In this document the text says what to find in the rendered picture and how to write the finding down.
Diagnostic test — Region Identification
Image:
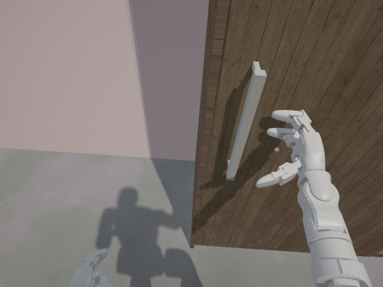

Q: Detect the handle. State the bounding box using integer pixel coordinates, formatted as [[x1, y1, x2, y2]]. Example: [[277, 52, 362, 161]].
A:
[[226, 62, 267, 181]]

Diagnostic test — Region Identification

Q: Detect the robot right hand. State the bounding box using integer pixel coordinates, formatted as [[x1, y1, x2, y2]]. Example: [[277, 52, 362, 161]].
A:
[[256, 110, 325, 188]]

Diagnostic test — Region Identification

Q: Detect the wardrobe door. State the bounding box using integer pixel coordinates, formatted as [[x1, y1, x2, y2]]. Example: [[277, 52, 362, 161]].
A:
[[195, 0, 383, 257]]

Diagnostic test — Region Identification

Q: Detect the robot left hand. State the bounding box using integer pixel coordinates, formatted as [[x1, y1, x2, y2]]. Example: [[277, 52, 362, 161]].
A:
[[68, 249, 111, 287]]

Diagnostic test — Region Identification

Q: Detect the robot right forearm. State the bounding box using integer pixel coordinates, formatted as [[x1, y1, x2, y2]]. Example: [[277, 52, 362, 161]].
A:
[[297, 169, 372, 287]]

